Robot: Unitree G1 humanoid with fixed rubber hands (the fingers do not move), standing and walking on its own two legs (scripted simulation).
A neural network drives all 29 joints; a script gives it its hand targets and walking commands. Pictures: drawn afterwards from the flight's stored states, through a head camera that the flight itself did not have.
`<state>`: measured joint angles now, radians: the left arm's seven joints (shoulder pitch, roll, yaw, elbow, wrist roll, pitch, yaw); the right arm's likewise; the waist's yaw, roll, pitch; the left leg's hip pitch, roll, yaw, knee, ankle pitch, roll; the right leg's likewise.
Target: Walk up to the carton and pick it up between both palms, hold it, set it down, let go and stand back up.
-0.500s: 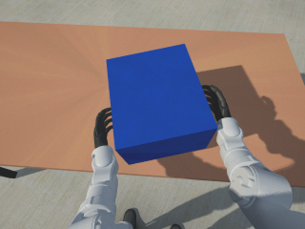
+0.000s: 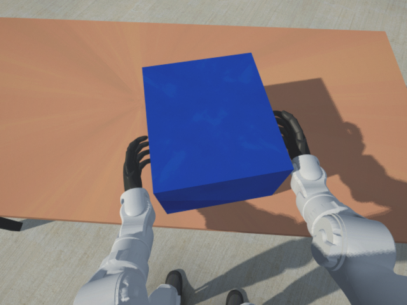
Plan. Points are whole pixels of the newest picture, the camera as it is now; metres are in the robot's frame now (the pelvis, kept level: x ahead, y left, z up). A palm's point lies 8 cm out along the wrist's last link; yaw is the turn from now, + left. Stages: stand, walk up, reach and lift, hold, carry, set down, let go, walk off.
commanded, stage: set down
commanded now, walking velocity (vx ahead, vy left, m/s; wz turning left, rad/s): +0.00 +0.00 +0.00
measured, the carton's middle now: (209, 133) +0.46 +0.06 -0.04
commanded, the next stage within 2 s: none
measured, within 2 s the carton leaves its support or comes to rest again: neither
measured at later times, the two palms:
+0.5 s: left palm (131, 185) +0.33 +0.21 -0.06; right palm (305, 148) +0.45 -0.15 -0.03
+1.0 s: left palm (112, 165) +0.35 +0.24 -0.01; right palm (334, 131) +0.47 -0.19 +0.02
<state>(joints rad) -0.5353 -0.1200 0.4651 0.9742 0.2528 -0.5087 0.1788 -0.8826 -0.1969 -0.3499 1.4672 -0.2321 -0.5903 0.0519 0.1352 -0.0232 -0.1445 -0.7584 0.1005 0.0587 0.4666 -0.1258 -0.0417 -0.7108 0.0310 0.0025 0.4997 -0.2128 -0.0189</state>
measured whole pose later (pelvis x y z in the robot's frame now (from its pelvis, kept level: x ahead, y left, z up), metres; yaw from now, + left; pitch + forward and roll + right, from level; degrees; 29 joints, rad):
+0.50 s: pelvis -0.03 +0.00 -0.04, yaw -2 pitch +31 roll -1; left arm -0.66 0.01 0.09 1.17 -0.16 -0.44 0.20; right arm -1.02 -0.36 0.07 1.61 0.26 -0.48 0.10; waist 0.22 0.00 -0.28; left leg -1.07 0.13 0.05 0.75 -0.21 -0.04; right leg -1.01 0.05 0.01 0.76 -0.28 -0.01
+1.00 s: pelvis -0.02 +0.00 -0.03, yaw -1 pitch +28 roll -2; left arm -0.60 0.13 0.04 0.86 -0.25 -0.20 0.16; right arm -0.96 -0.51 0.20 1.36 0.47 -0.36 0.16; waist 0.21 0.03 -0.25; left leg -1.00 0.13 0.03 0.75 -0.23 -0.05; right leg -0.92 0.05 -0.01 0.74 -0.29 -0.01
